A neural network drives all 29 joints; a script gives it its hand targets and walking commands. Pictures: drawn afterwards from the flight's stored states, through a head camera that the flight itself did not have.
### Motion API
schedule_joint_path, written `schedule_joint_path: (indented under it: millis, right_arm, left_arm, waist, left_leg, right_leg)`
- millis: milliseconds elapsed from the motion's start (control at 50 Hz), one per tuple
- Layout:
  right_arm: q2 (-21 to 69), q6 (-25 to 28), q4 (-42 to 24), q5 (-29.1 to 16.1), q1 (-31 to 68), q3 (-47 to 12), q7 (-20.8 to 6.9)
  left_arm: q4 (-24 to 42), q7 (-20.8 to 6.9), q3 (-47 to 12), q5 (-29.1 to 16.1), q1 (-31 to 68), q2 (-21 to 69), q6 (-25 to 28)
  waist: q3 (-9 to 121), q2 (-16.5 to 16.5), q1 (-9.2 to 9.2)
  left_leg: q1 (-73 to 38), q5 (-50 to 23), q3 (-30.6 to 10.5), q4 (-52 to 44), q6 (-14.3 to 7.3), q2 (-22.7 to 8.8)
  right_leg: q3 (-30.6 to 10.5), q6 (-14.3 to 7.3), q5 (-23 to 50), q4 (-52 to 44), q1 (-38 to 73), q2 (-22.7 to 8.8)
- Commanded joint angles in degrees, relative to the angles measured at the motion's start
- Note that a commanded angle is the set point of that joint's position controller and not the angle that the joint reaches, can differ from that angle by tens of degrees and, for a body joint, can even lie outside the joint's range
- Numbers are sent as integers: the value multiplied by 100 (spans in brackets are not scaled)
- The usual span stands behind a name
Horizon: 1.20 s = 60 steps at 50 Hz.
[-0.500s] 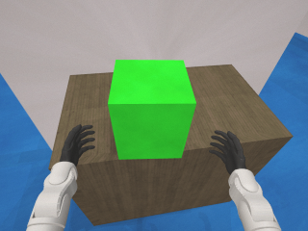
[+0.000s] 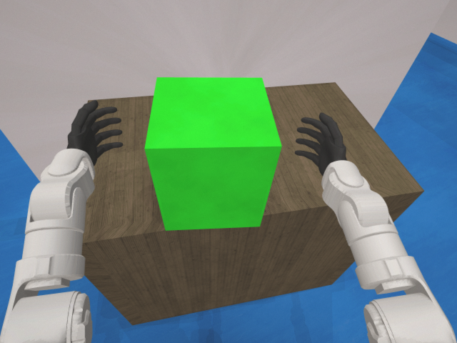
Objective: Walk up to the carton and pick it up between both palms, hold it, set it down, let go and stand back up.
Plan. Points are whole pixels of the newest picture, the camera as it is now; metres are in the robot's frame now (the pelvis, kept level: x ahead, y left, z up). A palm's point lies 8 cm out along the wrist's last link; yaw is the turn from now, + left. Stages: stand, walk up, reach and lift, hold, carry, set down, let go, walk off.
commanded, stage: reach and lift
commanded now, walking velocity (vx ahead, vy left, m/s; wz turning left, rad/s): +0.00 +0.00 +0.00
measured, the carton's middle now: (211, 157) +0.46 +0.06 +0.05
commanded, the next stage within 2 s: none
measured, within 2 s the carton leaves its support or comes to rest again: neither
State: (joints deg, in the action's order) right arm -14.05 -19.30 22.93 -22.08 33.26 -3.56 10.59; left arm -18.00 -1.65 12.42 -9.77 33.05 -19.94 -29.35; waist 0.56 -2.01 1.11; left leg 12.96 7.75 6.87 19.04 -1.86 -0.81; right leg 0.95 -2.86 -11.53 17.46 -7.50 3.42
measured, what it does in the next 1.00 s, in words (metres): stands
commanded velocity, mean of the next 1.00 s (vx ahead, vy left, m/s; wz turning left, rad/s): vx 0.00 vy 0.00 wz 0.00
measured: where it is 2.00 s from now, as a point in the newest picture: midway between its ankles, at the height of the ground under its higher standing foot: outside the picture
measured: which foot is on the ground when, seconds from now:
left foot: down 0.00-1.00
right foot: down 0.00-1.00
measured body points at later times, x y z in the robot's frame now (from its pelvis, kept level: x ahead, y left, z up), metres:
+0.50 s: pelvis +0.00 +0.01 +0.00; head +0.01 +0.03 +0.45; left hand +0.44 +0.26 +0.20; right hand +0.46 -0.15 +0.19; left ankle +0.02 +0.10 -0.75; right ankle -0.03 -0.08 -0.75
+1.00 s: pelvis +0.00 +0.00 +0.00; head +0.03 +0.03 +0.44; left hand +0.44 +0.26 +0.12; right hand +0.46 -0.13 +0.12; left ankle +0.02 +0.10 -0.75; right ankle -0.03 -0.08 -0.75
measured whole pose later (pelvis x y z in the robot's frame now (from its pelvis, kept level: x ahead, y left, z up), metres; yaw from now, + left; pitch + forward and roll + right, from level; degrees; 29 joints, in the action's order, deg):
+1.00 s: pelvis +0.00 +0.00 +0.00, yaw +2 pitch +9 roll -1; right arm -11.5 -10.1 57.0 -15.0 52.5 3.9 7.3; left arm -58.4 1.0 2.5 -10.9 54.2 -20.6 -10.0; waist 5.5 -2.1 0.5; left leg 24.2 7.8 4.0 23.1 -1.9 -1.0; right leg 3.8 -2.9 -11.1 18.6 -16.5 3.6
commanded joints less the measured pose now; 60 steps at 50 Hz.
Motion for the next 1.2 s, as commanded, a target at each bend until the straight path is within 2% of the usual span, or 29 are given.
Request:
schedule_joint_path:
  millis: [0,80,200,360,580,680,780,860,980,1040,1060,1100,1120,1180]
  right_arm:
    - [-760,18,-606,38,2139,440,32]
    - [-852,13,-568,72,2770,615,-59]
    - [-1110,38,-176,7,3521,662,-178]
    - [-1389,16,930,-122,4402,520,-310]
    - [-1529,99,2270,-116,5559,456,-464]
    - [-1385,244,2837,-21,5440,408,-476]
    - [-1082,568,2992,187,4934,454,-432]
    - [-888,984,2570,499,4768,711,-363]
    - [-752,1362,2099,1001,4926,1135,-286]
    - [-663,1514,2226,1161,4847,1176,-242]
    - [-803,1560,2069,1072,4789,1147,-268]
    - [-882,1601,2170,981,4668,1074,-291]
    - [-883,1610,2272,953,4606,1034,-295]
    - [-757,1576,2886,866,4299,816,-315]
  left_arm:
    - [544,-18,164,22,2225,-1046,-9]
    - [513,85,-14,-131,2929,-1204,47]
    - [201,213,-171,-261,3685,-1400,67]
    - [-911,260,-413,-300,4494,-1476,103]
    - [-2400,317,-857,-474,5723,-1489,510]
    - [-3011,259,-955,-379,5642,-1352,848]
    - [-3297,172,-924,-143,5196,-1115,1344]
    - [-3122,181,-839,-35,5180,-1019,1899]
    - [-3006,361,-873,-174,5537,-912,2510]
    - [-3284,370,-862,-178,5447,-856,2770]
    - [-2812,424,-847,-129,5319,-938,2802]
    - [-2735,476,-782,-38,5125,-911,2703]
    - [-2858,455,-745,4,4988,-885,2627]
    - [-3746,284,-571,129,4389,-792,2545]
  waist:
    - [2429,419,-106]
    - [2693,605,-164]
    - [3288,700,-140]
    - [3517,550,-84]
    - [3718,461,-65]
    - [3617,452,-82]
    - [3466,492,-86]
    - [3721,636,-54]
    - [4556,831,-83]
    - [4851,771,-94]
    - [5157,959,-10]
    - [5312,959,16]
    - [5207,754,-14]
    - [4227,318,41]
  left_leg:
    - [-2002,-1799,-607,308,91,-118]
    - [-2153,-1931,-680,433,164,-158]
    - [-2346,-2294,-781,587,210,-194]
    - [-2148,-2182,-846,564,140,-215]
    - [-1986,-1946,-902,555,125,-207]
    - [-1961,-2008,-908,559,145,-189]
    - [-1953,-2166,-865,578,204,-158]
    - [-1964,-2259,-811,658,309,-143]
    - [-1977,-2137,-800,885,423,-161]
    - [-1837,-2208,-811,1019,423,-157]
    - [-1852,-2556,-704,1006,480,-170]
    - [-1958,-3023,-736,1126,534,-203]
    - [-1939,-3098,-741,1132,515,-198]
    - [-1182,-2380,-698,874,329,-153]
  right_leg:
    - [-247,443,2127,-192,-270,-319]
    - [-138,345,1876,-217,-583,-237]
    - [-79,324,2082,-141,-721,-209]
    - [-59,359,2238,-94,-742,-231]
    - [27,379,2171,-106,-1035,-214]
    - [40,396,2142,-139,-1019,-209]
    - [66,399,1977,-173,-992,-187]
    - [117,362,1725,-148,-1174,-165]
    - [165,293,1490,2,-1748,-165]
    - [146,315,1689,155,-1781,-186]
    - [102,384,1996,235,-1597,-280]
    - [120,403,2347,300,-1549,-248]
    - [116,445,2484,316,-1535,-250]
    - [-1,559,2476,336,-1193,-320]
